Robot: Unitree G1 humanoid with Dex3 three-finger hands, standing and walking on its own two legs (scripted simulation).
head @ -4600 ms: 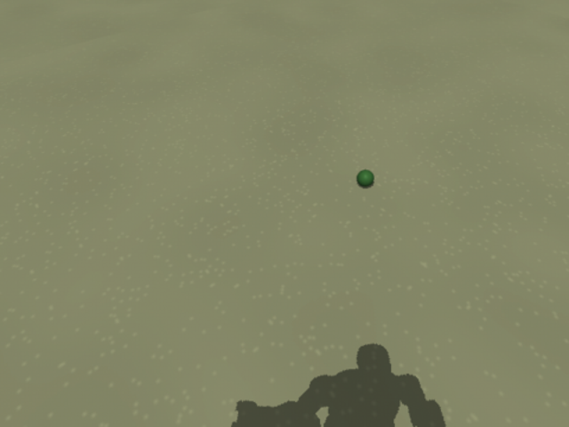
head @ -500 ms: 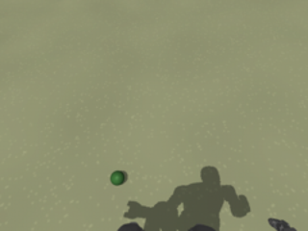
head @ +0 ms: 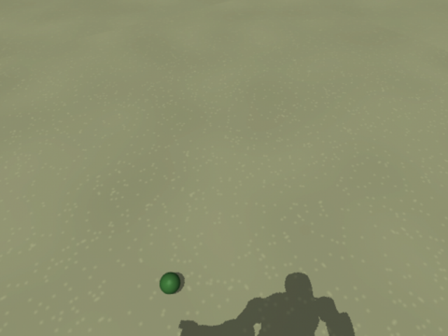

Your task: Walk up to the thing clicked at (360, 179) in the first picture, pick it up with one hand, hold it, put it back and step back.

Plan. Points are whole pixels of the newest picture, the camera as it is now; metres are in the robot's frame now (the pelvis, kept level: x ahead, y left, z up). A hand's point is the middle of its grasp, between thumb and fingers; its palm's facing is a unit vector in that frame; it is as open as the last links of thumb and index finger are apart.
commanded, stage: walk up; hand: left
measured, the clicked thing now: (170, 283) +0.46 +0.27 -0.72
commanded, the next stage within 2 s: stand in 0.86 s
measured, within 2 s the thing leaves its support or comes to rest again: neither
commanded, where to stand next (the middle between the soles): +0.11 +0.03 m, yaw -1 degrees
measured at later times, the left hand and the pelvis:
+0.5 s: hand out of the picture +0.12 +0.25 -0.14, palm faces -0.05 -0.93 -0.37, open 7.4 cm; pelvis +0.01 +0.00 +0.01, yaw -1 degrees
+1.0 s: hand out of the picture +0.12 +0.25 -0.14, palm faces -0.05 -0.93 -0.35, open 7.4 cm; pelvis +0.02 +0.00 +0.02, yaw -2 degrees
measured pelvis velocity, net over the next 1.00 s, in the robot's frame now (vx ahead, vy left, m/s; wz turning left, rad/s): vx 0.02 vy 0.00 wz -0.03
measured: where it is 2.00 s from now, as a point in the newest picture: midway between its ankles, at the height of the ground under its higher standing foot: outside the picture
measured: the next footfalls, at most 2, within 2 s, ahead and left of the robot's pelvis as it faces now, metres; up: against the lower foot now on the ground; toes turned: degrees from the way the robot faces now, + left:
none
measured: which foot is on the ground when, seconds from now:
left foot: down 0.00-1.00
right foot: down 0.00-1.00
